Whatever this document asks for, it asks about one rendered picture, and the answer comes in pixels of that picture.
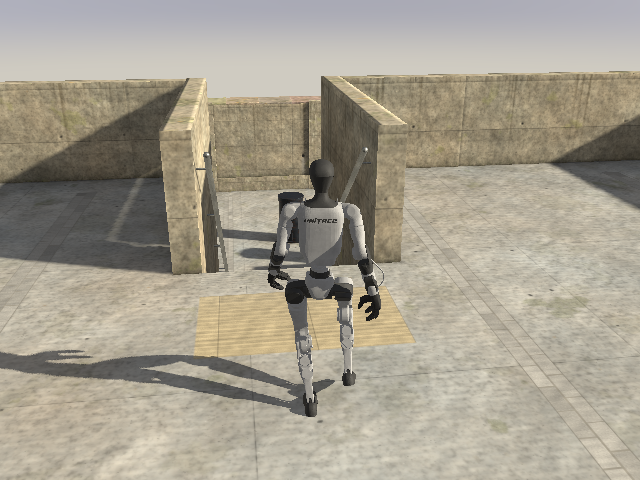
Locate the left robot hand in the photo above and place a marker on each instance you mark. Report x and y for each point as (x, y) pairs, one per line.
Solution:
(281, 275)

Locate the robot torso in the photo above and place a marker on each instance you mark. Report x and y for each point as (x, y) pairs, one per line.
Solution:
(320, 242)

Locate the humanoid robot head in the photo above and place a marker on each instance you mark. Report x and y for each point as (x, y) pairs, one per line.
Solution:
(321, 173)

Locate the robot right upper arm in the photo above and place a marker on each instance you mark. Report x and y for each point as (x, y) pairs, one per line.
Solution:
(352, 213)

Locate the robot left upper arm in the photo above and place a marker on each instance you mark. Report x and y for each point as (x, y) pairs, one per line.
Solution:
(288, 213)

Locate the robot right forearm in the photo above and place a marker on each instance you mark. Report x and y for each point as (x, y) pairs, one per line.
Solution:
(368, 275)

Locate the right robot hand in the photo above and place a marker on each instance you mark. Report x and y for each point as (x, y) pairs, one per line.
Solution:
(375, 305)

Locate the robot left forearm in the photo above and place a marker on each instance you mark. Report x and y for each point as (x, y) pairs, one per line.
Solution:
(275, 262)

